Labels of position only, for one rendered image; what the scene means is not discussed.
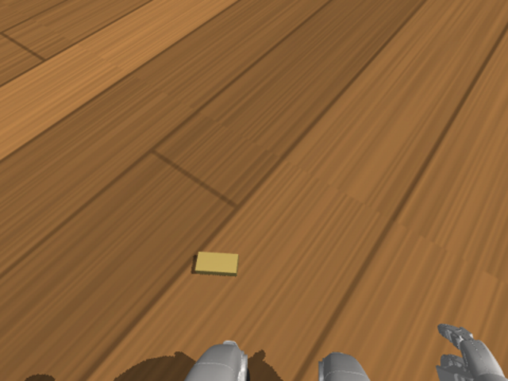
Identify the small box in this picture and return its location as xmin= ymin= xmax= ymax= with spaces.
xmin=195 ymin=252 xmax=239 ymax=276

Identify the right robot hand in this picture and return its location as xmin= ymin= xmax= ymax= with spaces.
xmin=436 ymin=324 xmax=505 ymax=381

